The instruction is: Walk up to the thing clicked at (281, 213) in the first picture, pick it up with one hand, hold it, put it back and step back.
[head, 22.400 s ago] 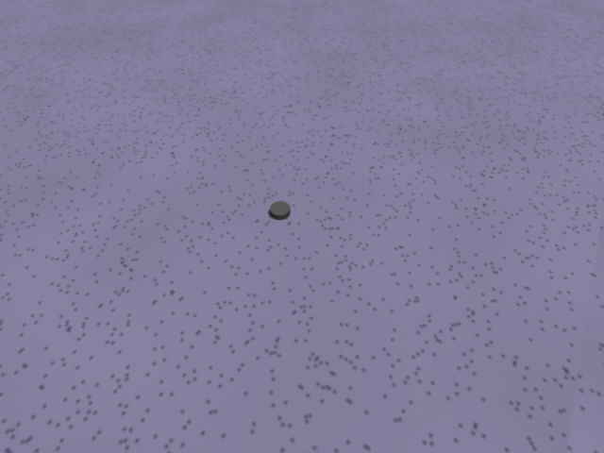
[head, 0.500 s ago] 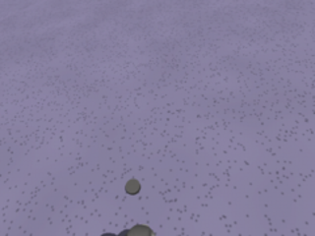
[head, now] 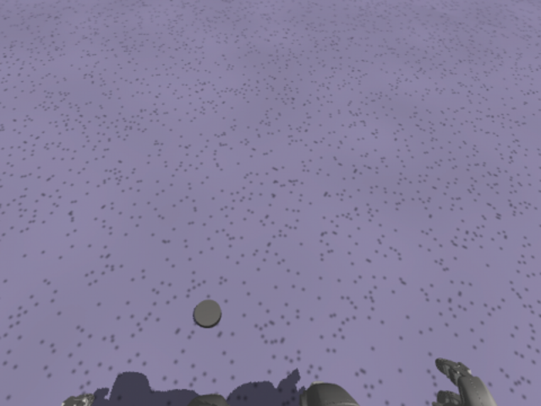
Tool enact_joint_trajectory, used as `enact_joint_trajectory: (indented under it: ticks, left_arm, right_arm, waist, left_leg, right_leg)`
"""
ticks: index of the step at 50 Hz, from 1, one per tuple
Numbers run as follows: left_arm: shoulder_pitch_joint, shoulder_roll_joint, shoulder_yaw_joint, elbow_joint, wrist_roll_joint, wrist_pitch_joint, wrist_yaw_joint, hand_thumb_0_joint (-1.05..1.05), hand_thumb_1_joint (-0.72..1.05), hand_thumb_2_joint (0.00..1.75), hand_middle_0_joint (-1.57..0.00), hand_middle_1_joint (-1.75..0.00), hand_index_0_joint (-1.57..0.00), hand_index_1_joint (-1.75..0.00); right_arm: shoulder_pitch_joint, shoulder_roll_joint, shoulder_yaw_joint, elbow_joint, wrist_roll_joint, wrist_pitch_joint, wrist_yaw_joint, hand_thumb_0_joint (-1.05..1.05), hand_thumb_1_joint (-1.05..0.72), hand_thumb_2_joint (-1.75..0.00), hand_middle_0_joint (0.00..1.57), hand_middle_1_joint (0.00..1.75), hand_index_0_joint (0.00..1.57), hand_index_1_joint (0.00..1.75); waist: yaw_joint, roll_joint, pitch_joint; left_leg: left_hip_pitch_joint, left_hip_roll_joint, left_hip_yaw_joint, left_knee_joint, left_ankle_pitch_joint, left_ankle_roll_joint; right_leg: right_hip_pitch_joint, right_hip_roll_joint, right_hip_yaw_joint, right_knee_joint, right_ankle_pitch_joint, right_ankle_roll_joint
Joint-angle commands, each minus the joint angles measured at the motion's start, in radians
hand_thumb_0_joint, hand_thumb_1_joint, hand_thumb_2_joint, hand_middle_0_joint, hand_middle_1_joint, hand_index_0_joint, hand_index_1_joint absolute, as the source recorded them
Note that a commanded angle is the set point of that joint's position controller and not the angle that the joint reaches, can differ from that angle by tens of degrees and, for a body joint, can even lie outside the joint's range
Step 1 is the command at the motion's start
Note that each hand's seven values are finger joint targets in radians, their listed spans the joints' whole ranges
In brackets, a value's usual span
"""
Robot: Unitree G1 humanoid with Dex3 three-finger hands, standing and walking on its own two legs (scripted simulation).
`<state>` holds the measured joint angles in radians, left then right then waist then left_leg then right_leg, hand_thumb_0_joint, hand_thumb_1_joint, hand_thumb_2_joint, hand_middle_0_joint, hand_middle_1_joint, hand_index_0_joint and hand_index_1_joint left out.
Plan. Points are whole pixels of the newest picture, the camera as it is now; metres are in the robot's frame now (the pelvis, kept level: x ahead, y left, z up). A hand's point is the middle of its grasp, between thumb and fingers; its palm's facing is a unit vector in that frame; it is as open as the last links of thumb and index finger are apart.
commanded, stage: walk up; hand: left
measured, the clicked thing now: (208, 313) +0.46 +0.21 -0.75
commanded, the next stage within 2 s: none
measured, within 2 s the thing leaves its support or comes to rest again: neither
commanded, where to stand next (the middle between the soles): +0.06 -0.02 m, yaw -2 degrees
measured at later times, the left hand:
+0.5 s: hand out of the picture +0.03 +0.24 -0.11, palm faces -0.01 -0.89 -0.45, open 7.4 cm
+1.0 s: hand out of the picture +0.01 +0.27 -0.16, palm faces -0.10 -0.94 -0.33, open 7.4 cm
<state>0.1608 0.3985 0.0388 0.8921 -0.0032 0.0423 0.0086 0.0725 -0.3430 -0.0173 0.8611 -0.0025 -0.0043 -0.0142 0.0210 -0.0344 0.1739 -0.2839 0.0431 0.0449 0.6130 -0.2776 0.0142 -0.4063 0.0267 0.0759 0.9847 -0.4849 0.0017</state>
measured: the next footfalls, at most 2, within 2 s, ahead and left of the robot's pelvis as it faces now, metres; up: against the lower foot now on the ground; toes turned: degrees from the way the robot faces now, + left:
right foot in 0.18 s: +0.02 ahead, -0.17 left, +0.00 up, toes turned -2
left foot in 0.64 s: +0.07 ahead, +0.12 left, +0.00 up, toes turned -1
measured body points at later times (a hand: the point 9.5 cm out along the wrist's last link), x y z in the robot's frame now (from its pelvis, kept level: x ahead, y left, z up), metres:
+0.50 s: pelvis -0.03 -0.04 +0.00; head -0.01 -0.07 +0.45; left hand +0.03 +0.28 -0.08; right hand +0.00 -0.37 -0.14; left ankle -0.02 +0.13 -0.67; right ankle -0.02 -0.16 -0.73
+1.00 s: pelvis -0.05 +0.00 +0.00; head -0.04 +0.02 +0.45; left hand +0.01 +0.32 -0.14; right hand +0.03 -0.33 -0.09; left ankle +0.03 +0.12 -0.73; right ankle -0.09 -0.13 -0.70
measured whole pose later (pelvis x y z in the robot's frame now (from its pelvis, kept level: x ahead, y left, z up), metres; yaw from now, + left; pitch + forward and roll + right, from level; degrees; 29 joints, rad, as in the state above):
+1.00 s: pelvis -0.05 +0.00 +0.00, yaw -6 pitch -3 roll -1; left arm 0.28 0.42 0.09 0.95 0.05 0.05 -0.07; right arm 0.22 -0.40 -0.05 0.86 -0.04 -0.05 0.01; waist 0.02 -0.04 0.06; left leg -0.33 0.07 0.07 0.60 -0.23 0.03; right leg -0.29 -0.01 0.01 0.84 -0.57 -0.03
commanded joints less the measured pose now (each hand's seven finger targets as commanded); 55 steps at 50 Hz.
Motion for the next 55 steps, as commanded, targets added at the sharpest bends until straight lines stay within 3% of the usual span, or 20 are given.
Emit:
enact_joint_trajectory:
  ticks: [1,5,8,9,10,14,19,25,30,31,32,33,34,37,41,48,52,53,54,55]
  left_arm:
    - [0.060,0.189,0.078,-0.087,0.021,0.018,-0.001,0.00,0.90,0.90,-0.20,-0.30,-0.20,-0.30]
    - [0.048,0.190,0.098,-0.127,0.035,0.019,-0.026,0.00,0.90,0.90,-0.20,-0.30,-0.20,-0.30]
    - [0.121,0.198,0.104,-0.081,0.038,-0.024,-0.016,0.00,0.90,0.90,-0.20,-0.30,-0.20,-0.30]
    - [0.097,0.305,0.123,-0.100,0.043,-0.046,-0.007,0.00,0.90,0.90,-0.20,-0.30,-0.20,-0.30]
    - [0.085,0.368,0.125,-0.115,0.033,-0.056,0.003,0.00,0.90,0.90,-0.20,-0.30,-0.20,-0.30]
    - [0.020,0.276,0.101,-0.105,0.033,-0.088,0.038,0.00,0.90,0.90,-0.20,-0.30,-0.20,-0.30]
    - [0.184,0.295,0.130,-0.103,0.033,-0.132,0.017,0.00,0.90,0.90,-0.20,-0.30,-0.20,-0.30]
    - [0.107,0.275,0.120,-0.128,0.036,-0.115,-0.015,0.00,0.90,0.90,-0.20,-0.30,-0.20,-0.30]
    - [-0.012,0.212,0.070,-0.133,0.002,-0.052,-0.003,0.00,0.90,0.90,-0.20,-0.30,-0.20,-0.30]
    - [0.009,0.183,0.058,-0.129,-0.006,-0.044,0.001,0.00,0.90,0.90,-0.20,-0.30,-0.20,-0.30]
    - [0.062,0.148,0.048,-0.125,-0.019,-0.041,0.008,0.00,0.90,0.90,-0.20,-0.30,-0.20,-0.30]
    - [0.064,0.189,0.056,-0.103,-0.024,-0.025,0.024,0.00,0.90,0.90,-0.20,-0.30,-0.20,-0.30]
    - [0.061,0.214,0.063,-0.074,-0.013,-0.014,0.034,0.00,0.90,0.90,-0.20,-0.30,-0.20,-0.30]
    - [0.120,0.211,0.064,-0.014,-0.014,-0.008,0.022,0.00,0.90,0.90,-0.20,-0.30,-0.20,-0.30]
    - [0.157,0.218,0.074,0.019,0.019,-0.019,-0.020,0.00,0.90,0.90,-0.20,-0.30,-0.20,-0.30]
    - [0.152,0.225,0.120,-0.012,0.060,-0.013,-0.071,0.00,0.90,0.90,-0.20,-0.30,-0.20,-0.30]
    - [0.324,0.180,0.124,0.032,0.046,-0.034,-0.075,0.00,0.90,0.90,-0.20,-0.30,-0.20,-0.30]
    - [0.388,0.182,0.126,0.048,0.048,-0.047,-0.062,0.00,0.90,0.90,-0.20,-0.30,-0.20,-0.30]
    - [0.519,0.307,0.156,0.047,0.057,-0.070,-0.050,0.00,0.90,0.90,-0.20,-0.30,-0.20,-0.30]
    - [0.364,0.380,0.156,-0.021,0.059,-0.086,-0.034,0.00,0.90,0.90,-0.20,-0.30,-0.20,-0.30]
  right_arm:
    - [0.067,-0.332,-0.116,-0.066,-0.002,-0.012,-0.047,0.00,-0.90,-0.90,0.20,0.30,0.20,0.30]
    - [0.044,-0.343,-0.119,-0.100,-0.012,-0.013,-0.059,0.00,-0.90,-0.90,0.20,0.30,0.20,0.30]
    - [-0.018,-0.271,-0.085,-0.119,-0.002,0.012,-0.032,0.00,-0.90,-0.90,0.20,0.30,0.20,0.30]
    - [0.018,-0.196,-0.062,-0.136,0.006,0.021,-0.025,0.00,-0.90,-0.90,0.20,0.30,0.20,0.30]
    - [-0.017,-0.214,-0.069,-0.138,0.003,0.040,-0.036,0.00,-0.90,-0.90,0.20,0.30,0.20,0.30]
    - [0.072,-0.266,-0.088,-0.063,0.008,0.039,-0.013,0.00,-0.90,-0.90,0.20,0.30,0.20,0.30]
    - [0.067,-0.323,-0.108,-0.070,-0.034,0.009,0.046,0.00,-0.90,-0.90,0.20,0.30,0.20,0.30]
    - [0.165,-0.280,-0.093,-0.008,-0.024,-0.027,0.065,0.00,-0.90,-0.90,0.20,0.30,0.20,0.30]
    - [0.251,-0.237,-0.077,0.048,-0.009,-0.024,0.013,0.00,-0.90,-0.90,0.20,0.30,0.20,0.30]
    - [0.249,-0.267,-0.082,0.045,-0.013,-0.023,0.004,0.00,-0.90,-0.90,0.20,0.30,0.20,0.30]
    - [0.221,-0.352,-0.100,0.025,-0.025,-0.023,0.000,0.00,-0.90,-0.90,0.20,0.30,0.20,0.30]
    - [0.180,-0.407,-0.105,0.001,-0.009,-0.014,0.004,0.00,-0.90,-0.90,0.20,0.30,0.20,0.30]
    - [0.164,-0.392,-0.112,0.005,-0.013,-0.013,0.003,0.00,-0.90,-0.90,0.20,0.30,0.20,0.30]
    - [0.100,-0.321,-0.094,-0.015,-0.012,-0.023,-0.011,0.00,-0.90,-0.90,0.20,0.30,0.20,0.30]
    - [0.118,-0.343,-0.104,-0.022,-0.031,-0.041,0.001,0.00,-0.90,-0.90,0.20,0.30,0.20,0.30]
    - [0.236,-0.408,-0.147,-0.027,-0.035,-0.059,-0.010,0.00,-0.90,-0.90,0.20,0.30,0.20,0.30]
    - [0.087,-0.361,-0.128,-0.081,-0.040,-0.041,0.002,0.00,-0.90,-0.90,0.20,0.30,0.20,0.30]
    - [0.070,-0.295,-0.108,-0.084,-0.039,-0.027,0.003,0.00,-0.90,-0.90,0.20,0.30,0.20,0.30]
    - [0.025,-0.222,-0.094,-0.144,-0.029,-0.018,0.016,0.00,-0.90,-0.90,0.20,0.30,0.20,0.30]
    - [0.028,-0.203,-0.086,-0.151,-0.020,-0.011,0.013,0.00,-0.90,-0.90,0.20,0.30,0.20,0.30]
  waist:
    - [-0.039,0.182,-0.223]
    - [-0.025,0.189,-0.262]
    - [0.037,0.093,-0.270]
    - [0.017,-0.180,-0.246]
    - [0.036,-0.165,-0.264]
    - [-0.022,-0.031,-0.262]
    - [0.070,-0.131,-0.166]
    - [0.021,-0.203,-0.057]
    - [-0.060,-0.108,-0.133]
    - [-0.056,-0.026,-0.125]
    - [-0.027,0.164,-0.162]
    - [-0.038,0.260,-0.184]
    - [-0.037,0.204,-0.168]
    - [0.002,0.155,-0.172]
    - [-0.036,0.217,-0.195]
    - [-0.045,0.206,-0.119]
    - [0.072,0.222,-0.129]
    - [0.113,0.112,-0.112]
    - [0.180,-0.181,-0.079]
    - [0.119,-0.180,0.022]
  left_leg:
    - [0.135,0.313,-0.228,-0.083,0.764,0.248]
    - [0.105,0.307,-0.224,-0.011,0.632,0.227]
    - [-0.102,0.143,-0.080,0.217,0.285,0.083]
    - [-0.303,-0.011,-0.003,0.409,-0.096,0.010]
    - [-0.273,-0.068,-0.154,0.566,-0.413,0.007]
    - [-0.297,-0.042,-0.242,0.615,-0.213,-0.013]
    - [-0.514,-0.031,-0.219,0.520,-0.120,-0.023]
    - [-0.193,-0.042,-0.045,0.183,-0.146,-0.042]
    - [0.123,-0.062,-0.005,-0.059,0.109,-0.003]
    - [0.106,-0.017,-0.068,-0.136,0.193,0.012]
    - [0.112,0.194,-0.348,-0.223,0.387,0.075]
    - [0.022,0.313,-0.485,-0.259,0.384,0.206]
    - [-0.022,0.322,-0.524,-0.269,0.266,0.238]
    - [0.011,0.214,-0.327,-0.241,0.081,0.164]
    - [0.093,0.212,-0.383,-0.337,-0.453,0.158]
    - [0.085,0.275,-0.411,-0.371,-0.426,0.195]
    - [-0.203,0.171,-0.192,-0.294,-0.397,0.130]
    - [-0.282,0.104,-0.118,-0.110,-0.406,0.079]
    - [-0.554,-0.066,0.024,0.278,-0.455,0.011]
    - [-0.635,-0.120,-0.142,0.429,-0.276,-0.017]
  right_leg:
    - [-0.059,-0.019,0.034,0.087,0.005,-0.007]
    - [-0.009,-0.066,-0.010,-0.084,0.005,-0.022]
    - [0.251,-0.067,0.006,-0.458,0.398,-0.038]
    - [0.283,-0.293,0.373,-0.522,0.615,-0.115]
    - [0.176,-0.443,0.509,-0.530,0.772,-0.298]
    - [0.261,-0.285,0.308,-0.492,0.387,-0.201]
    - [0.464,-0.320,0.441,-0.671,-0.260,-0.222]
    - [0.160,-0.214,0.143,-0.690,-0.058,-0.200]
    - [0.021,-0.188,0.042,-0.397,0.484,-0.128]
    - [0.023,-0.151,0.043,-0.336,0.439,-0.092]
    - [-0.003,-0.024,0.008,-0.157,0.312,-0.035]
    - [0.030,0.028,-0.007,0.003,-0.144,-0.025]
    - [0.026,0.027,0.071,0.135,-0.162,-0.033]
    - [-0.031,0.009,0.112,0.182,-0.040,-0.046]
    - [-0.038,-0.014,0.014,-0.061,-0.034,-0.009]
    - [-0.054,-0.069,-0.044,-0.153,-0.098,-0.047]
    - [0.300,-0.039,-0.165,-0.409,0.073,-0.073]
    - [0.380,-0.037,-0.119,-0.549,0.067,-0.073]
    - [0.478,-0.199,0.241,-0.769,-0.329,-0.111]
    - [0.281,-0.443,0.619,-0.931,-0.627,-0.175]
